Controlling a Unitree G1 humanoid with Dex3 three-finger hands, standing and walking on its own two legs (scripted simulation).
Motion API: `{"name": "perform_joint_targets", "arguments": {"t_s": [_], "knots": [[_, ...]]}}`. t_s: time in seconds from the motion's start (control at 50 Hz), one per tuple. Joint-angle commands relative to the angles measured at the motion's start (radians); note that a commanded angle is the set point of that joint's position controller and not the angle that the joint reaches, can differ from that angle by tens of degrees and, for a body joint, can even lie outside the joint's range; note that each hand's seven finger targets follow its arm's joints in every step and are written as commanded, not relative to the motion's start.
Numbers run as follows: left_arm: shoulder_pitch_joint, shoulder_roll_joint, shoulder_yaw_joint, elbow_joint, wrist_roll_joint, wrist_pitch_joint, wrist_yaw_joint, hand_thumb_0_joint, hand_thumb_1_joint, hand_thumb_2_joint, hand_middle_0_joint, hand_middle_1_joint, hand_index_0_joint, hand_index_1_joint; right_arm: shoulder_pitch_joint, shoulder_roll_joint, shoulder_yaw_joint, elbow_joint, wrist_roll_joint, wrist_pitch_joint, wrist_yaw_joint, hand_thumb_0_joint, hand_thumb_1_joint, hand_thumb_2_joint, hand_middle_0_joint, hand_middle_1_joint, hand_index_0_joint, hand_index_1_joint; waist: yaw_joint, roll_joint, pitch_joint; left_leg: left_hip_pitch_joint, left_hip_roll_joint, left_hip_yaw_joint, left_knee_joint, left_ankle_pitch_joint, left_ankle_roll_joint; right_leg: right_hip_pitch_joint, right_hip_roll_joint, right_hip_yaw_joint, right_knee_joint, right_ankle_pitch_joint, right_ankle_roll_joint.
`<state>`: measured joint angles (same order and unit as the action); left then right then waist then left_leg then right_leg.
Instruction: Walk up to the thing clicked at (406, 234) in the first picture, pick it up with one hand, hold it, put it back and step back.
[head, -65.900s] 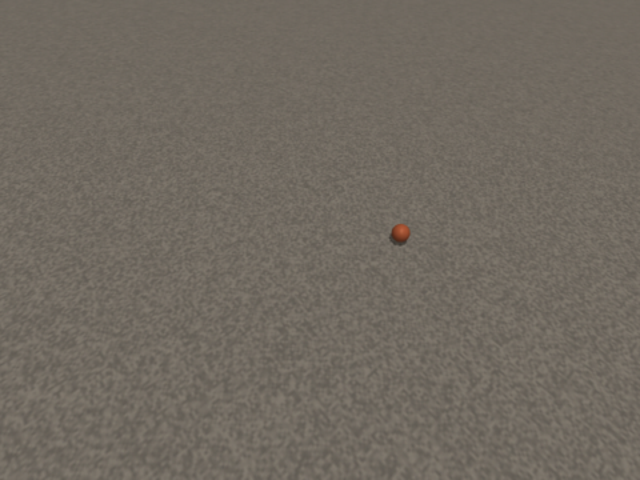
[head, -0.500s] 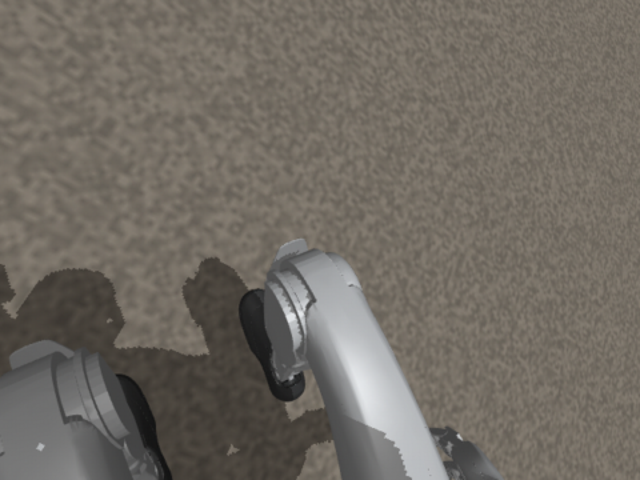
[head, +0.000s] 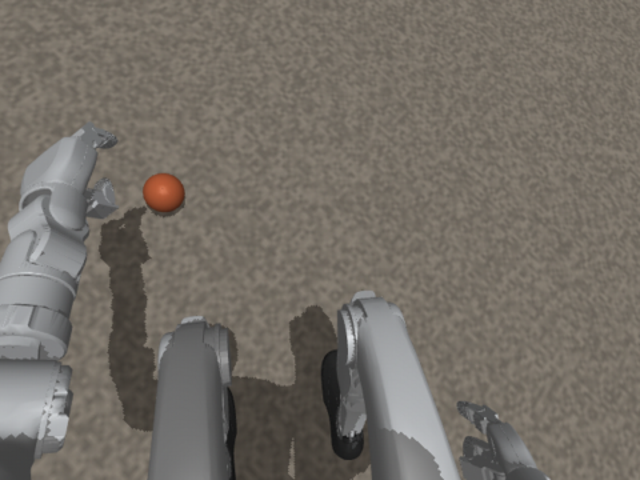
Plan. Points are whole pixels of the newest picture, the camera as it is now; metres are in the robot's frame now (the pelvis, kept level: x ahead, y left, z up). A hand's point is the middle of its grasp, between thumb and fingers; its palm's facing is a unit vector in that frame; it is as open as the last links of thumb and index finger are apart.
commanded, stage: home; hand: left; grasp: from above
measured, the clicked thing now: (164, 192) +0.60 +0.21 -0.39
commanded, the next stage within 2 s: none
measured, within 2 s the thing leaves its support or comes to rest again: neither
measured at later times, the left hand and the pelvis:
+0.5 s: hand (70, 273) +0.33 +0.18 +0.08, palm faces +0.05 -0.96 -0.26, open 7.4 cm; pelvis +0.04 -0.01 +0.19, yaw +3 degrees
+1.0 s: hand out of the picture +0.23 +0.19 +0.24, palm faces +0.14 -0.97 -0.20, open 7.4 cm; pelvis +0.08 -0.01 +0.29, yaw +5 degrees
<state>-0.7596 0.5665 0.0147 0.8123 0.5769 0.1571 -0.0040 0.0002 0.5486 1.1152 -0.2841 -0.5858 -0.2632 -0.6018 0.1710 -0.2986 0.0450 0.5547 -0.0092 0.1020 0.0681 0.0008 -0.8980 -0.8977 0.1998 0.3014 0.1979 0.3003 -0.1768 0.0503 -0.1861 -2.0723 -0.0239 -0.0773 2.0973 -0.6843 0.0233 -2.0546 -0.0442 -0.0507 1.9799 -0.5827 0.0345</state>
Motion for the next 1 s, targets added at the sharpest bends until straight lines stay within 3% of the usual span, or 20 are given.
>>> {"name": "perform_joint_targets", "arguments": {"t_s": [0.0,0.08,0.2,0.3,0.34,0.42,0.58,0.68,0.8,0.82,0.98], "knots": [[-0.219,0.066,0.035,-0.274,-0.120,0.002,0.029,0.000,0.976,1.104,-0.247,-0.442,-0.240,-0.448,0.201,-0.179,-0.104,-0.022,0.016,-0.044,-0.025,0.000,-0.894,-0.899,0.201,0.300,0.200,0.300,-0.036,0.162,-0.584,0.549,0.002,0.001,-0.403,0.094,0.006,0.458,0.039,-0.034,-0.310,0.077,-0.079],[-0.113,0.040,0.066,-0.327,-0.204,0.015,0.066,0.000,0.901,0.903,-0.201,-0.299,-0.200,-0.300,0.134,-0.154,-0.106,-0.055,0.032,-0.083,-0.045,0.000,-0.898,-0.900,0.201,0.300,0.201,0.300,0.003,0.148,-0.582,0.665,0.006,0.000,-0.490,0.154,0.001,0.573,0.036,-0.019,-0.374,0.135,-0.070],[0.111,-0.040,0.094,-0.393,-0.349,0.046,0.106,0.000,0.900,0.899,-0.200,-0.297,-0.199,-0.297,0.074,-0.124,-0.104,-0.066,0.036,-0.131,-0.082,0.000,-0.898,-0.900,0.200,0.300,0.200,0.300,0.041,0.102,-0.533,0.786,0.008,0.012,-0.628,0.163,-0.002,0.758,0.037,0.005,-0.522,0.138,-0.064],[0.274,-0.106,0.102,-0.482,-0.481,0.077,0.113,0.000,0.900,0.899,-0.200,-0.298,-0.200,-0.298,0.043,-0.111,-0.096,-0.076,0.040,-0.163,-0.113,0.000,-0.899,-0.900,0.200,0.300,0.200,0.300,0.047,0.056,-0.491,0.928,0.017,-0.015,-0.754,0.175,-0.003,0.884,0.039,0.011,-0.641,0.159,-0.058],[0.347,-0.107,0.121,-0.524,-0.520,0.090,0.121,0.000,0.900,0.899,-0.200,-0.298,-0.200,-0.298,0.032,-0.096,-0.088,-0.076,0.042,-0.176,-0.127,0.000,-0.899,-0.900,0.200,0.300,0.200,0.300,0.066,0.041,-0.462,0.959,0.017,-0.006,-0.797,0.181,-0.001,0.957,0.041,0.018,-0.699,0.165,-0.056],[0.449,-0.156,0.119,-0.606,-0.589,0.114,0.122,0.000,0.900,0.900,-0.200,-0.299,-0.200,-0.299,0.031,-0.075,-0.071,-0.083,0.048,-0.206,-0.160,0.000,-0.900,-0.900,0.200,0.300,0.200,0.300,0.069,0.018,-0.430,1.052,0.018,0.003,-0.877,0.220,0.002,1.091,0.042,0.026,-0.802,0.205,-0.051],[0.728,-0.209,0.112,-0.729,-0.632,0.155,0.106,0.000,0.900,0.900,-0.200,-0.300,-0.200,-0.299,0.035,-0.055,-0.050,-0.104,0.044,-0.256,-0.210,0.000,-0.900,-0.900,0.200,0.300,0.200,0.300,0.098,0.038,-0.286,1.246,0.024,0.001,-1.055,0.296,-0.008,1.248,0.047,0.016,-0.971,0.262,-0.047],[0.928,-0.237,0.080,-0.844,-0.632,0.178,0.094,0.000,0.900,0.900,-0.200,-0.300,-0.200,-0.299,0.055,-0.048,-0.048,-0.131,0.038,-0.271,-0.226,0.000,-0.900,-0.900,0.200,0.300,0.200,0.299,0.105,0.037,-0.230,1.360,0.024,0.011,-1.140,0.423,-0.017,1.357,0.057,-0.002,-1.052,0.347,-0.049],[1.133,-0.242,0.071,-1.031,-0.642,0.214,0.081,0.000,0.900,0.900,-0.200,-0.300,-0.200,-0.299,0.052,-0.035,-0.045,-0.179,0.037,-0.294,-0.242,0.000,-0.900,-0.900,0.200,0.300,0.200,0.299,0.122,0.033,-0.150,1.426,0.019,0.021,-1.213,0.447,-0.012,1.455,0.063,-0.014,-1.143,0.363,-0.046],[1.146,-0.251,0.060,-1.048,-0.644,0.221,0.077,0.000,0.900,0.900,-0.200,-0.299,-0.200,-0.299,0.053,-0.037,-0.045,-0.184,0.035,-0.300,-0.246,0.000,-0.900,-0.900,0.200,0.300,0.200,0.300,0.112,0.013,-0.139,1.429,0.018,0.026,-1.219,0.442,-0.010,1.463,0.064,-0.015,-1.157,0.360,-0.044],[1.217,-0.247,0.064,-1.134,-0.640,0.243,0.047,0.000,0.900,0.900,-0.200,-0.299,-0.200,-0.299,0.041,-0.038,-0.047,-0.203,0.028,-0.347,-0.263,0.000,-0.900,-0.900,0.200,0.299,0.200,0.299,0.115,-0.017,-0.014,1.432,0.015,0.024,-1.278,0.329,-0.001,1.451,0.062,-0.026,-1.214,0.257,-0.035]]}}
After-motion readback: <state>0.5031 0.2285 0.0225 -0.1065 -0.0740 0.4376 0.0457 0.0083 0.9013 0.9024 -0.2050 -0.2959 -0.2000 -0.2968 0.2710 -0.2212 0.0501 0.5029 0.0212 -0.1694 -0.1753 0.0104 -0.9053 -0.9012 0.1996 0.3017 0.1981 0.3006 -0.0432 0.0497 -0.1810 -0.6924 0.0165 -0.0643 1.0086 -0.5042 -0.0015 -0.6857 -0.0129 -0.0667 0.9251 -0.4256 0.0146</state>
